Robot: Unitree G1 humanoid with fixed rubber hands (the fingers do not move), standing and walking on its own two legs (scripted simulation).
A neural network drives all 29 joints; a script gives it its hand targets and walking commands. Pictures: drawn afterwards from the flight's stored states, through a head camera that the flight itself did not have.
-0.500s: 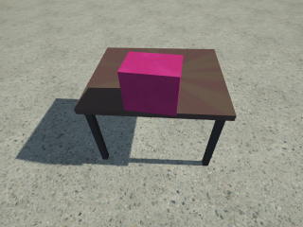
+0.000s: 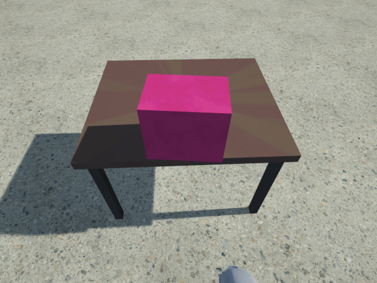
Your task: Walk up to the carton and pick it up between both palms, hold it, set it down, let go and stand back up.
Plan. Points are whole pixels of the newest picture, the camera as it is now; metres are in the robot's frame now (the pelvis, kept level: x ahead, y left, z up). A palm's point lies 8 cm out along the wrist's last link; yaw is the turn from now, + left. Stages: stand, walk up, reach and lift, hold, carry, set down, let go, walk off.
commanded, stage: walk up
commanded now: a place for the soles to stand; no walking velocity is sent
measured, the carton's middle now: (186, 119) +0.67 +0.02 -0.09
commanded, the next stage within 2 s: none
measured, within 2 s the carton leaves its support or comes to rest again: neither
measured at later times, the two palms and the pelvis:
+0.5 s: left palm (87, 261) +0.22 +0.26 -0.12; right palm (287, 221) +0.30 -0.25 -0.12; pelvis +0.23 +0.00 +0.00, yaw +0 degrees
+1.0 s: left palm (103, 177) +0.46 +0.28 -0.13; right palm (271, 192) +0.39 -0.23 -0.11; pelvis +0.37 +0.03 -0.01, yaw +2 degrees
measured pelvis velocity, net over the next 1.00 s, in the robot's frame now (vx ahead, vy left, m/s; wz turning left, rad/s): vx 0.37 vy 0.03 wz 0.04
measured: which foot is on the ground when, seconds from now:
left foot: down 0.00-0.20, up 0.22-0.58, down 0.60-1.00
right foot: up 0.00-0.12, down 0.14-0.62, up 0.64-1.00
